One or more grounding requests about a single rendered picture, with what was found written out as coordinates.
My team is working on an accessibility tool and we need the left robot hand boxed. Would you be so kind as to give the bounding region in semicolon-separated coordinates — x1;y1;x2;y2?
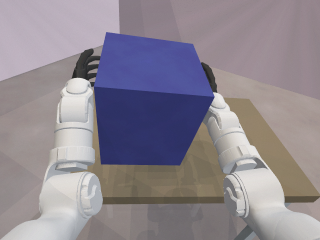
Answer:
72;48;101;87

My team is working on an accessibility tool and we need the robot left upper arm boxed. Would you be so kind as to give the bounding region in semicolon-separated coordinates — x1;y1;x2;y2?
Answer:
0;171;103;240

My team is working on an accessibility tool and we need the right robot hand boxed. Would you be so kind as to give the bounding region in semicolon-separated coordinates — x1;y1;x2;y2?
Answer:
201;62;218;93

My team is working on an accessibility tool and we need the robot right forearm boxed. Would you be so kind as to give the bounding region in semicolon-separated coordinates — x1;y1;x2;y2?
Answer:
202;92;285;204

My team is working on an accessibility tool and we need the robot right upper arm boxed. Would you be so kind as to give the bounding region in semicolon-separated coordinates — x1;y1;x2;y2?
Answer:
223;168;320;240

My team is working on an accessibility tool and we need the carton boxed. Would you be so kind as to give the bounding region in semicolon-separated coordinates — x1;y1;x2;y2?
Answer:
94;32;215;166

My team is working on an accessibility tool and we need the table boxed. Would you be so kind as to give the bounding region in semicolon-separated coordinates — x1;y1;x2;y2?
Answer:
70;90;320;240

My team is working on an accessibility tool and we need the robot left forearm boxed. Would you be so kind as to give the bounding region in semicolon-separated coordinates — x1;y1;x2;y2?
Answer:
39;78;95;214

